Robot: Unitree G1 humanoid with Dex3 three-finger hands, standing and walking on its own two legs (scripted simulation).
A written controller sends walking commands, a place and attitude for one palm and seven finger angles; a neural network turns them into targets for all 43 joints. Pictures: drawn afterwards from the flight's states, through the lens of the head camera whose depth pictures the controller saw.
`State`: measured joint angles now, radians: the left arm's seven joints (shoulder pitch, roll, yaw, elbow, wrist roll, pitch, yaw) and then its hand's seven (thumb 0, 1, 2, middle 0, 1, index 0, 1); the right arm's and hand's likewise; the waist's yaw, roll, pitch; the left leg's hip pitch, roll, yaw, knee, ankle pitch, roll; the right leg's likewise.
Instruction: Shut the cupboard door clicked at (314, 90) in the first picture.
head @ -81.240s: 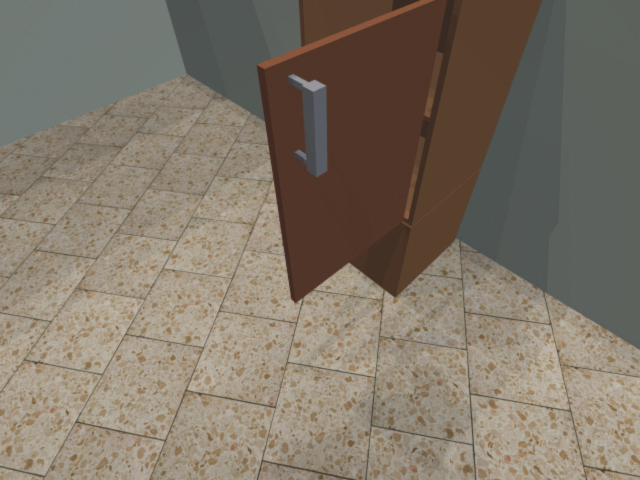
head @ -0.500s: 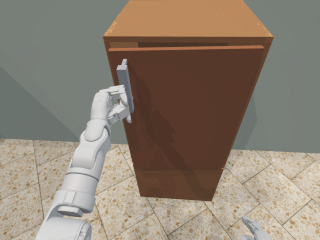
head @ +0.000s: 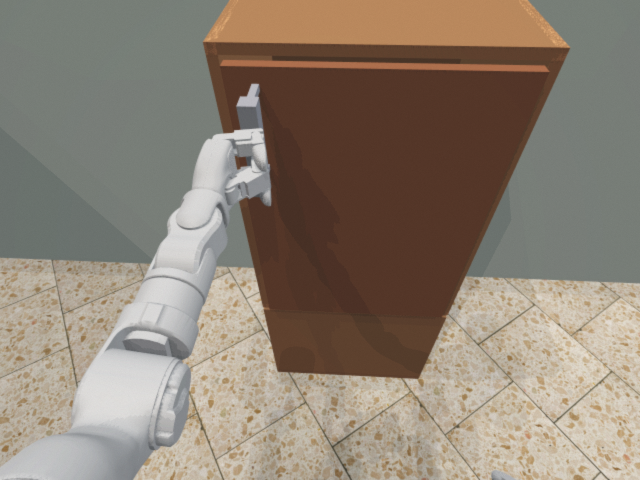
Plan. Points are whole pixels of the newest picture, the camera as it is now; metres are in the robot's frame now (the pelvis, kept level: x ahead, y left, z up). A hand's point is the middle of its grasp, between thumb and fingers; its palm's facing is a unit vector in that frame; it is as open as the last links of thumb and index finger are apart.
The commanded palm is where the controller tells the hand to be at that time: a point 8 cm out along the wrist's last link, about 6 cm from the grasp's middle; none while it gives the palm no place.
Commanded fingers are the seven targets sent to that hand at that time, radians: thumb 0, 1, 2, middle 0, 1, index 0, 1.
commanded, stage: push the door shut along its arc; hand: left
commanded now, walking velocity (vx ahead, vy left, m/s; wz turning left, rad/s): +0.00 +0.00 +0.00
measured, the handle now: (258, 142) +0.52 +0.10 +0.16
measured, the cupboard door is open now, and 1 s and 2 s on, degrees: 0 0 0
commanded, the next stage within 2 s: pull the fist back off the door in 0.12 s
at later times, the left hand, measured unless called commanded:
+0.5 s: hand (277, 177) +0.44 +0.06 +0.16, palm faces +0.05 -1.00 -0.03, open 3.1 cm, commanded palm +0.43 +0.11 +0.17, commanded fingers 0.00 0.90 0.90 -1.30 -1.50 -1.30 -1.50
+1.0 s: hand (286, 203) +0.39 +0.05 +0.16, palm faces +0.01 -1.00 +0.01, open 3.1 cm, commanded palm +0.35 +0.10 +0.17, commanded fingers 0.00 0.90 0.90 -1.30 -1.50 -1.30 -1.50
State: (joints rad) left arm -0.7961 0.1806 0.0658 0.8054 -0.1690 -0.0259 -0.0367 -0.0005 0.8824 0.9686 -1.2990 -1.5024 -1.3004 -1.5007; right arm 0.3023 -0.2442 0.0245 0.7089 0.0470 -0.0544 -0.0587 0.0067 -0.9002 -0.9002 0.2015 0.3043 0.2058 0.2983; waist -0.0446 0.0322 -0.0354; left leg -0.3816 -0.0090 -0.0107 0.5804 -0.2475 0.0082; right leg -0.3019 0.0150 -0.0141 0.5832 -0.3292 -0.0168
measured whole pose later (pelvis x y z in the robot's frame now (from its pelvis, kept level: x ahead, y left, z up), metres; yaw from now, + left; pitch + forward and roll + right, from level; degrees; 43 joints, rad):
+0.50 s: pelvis -0.04 +0.01 -0.02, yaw +0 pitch +6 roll -1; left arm -1.02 0.17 0.10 1.10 -0.11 -0.15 0.19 -0.02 0.92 1.06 -1.30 -1.50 -1.31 -1.50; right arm 0.35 -0.25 0.03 0.75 0.01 -0.16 -0.02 0.01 -0.90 -0.90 0.20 0.30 0.21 0.30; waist -0.11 0.03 -0.05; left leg -0.57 -0.01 -0.02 0.70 -0.23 0.01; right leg -0.49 0.01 -0.02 0.72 -0.32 -0.01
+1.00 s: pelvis +0.01 -0.01 +0.00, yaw -3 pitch +1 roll +1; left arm -0.45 0.06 0.03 0.36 -0.12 0.04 0.16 0.01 0.90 0.90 -1.30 -1.50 -1.30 -1.50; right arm 0.27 -0.23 0.01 0.64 0.03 -0.07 -0.02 0.01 -0.90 -0.90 0.20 0.30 0.20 0.30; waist -0.02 0.05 -0.07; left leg -0.32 0.02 0.03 0.56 -0.26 -0.01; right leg -0.28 0.04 0.03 0.59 -0.34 -0.03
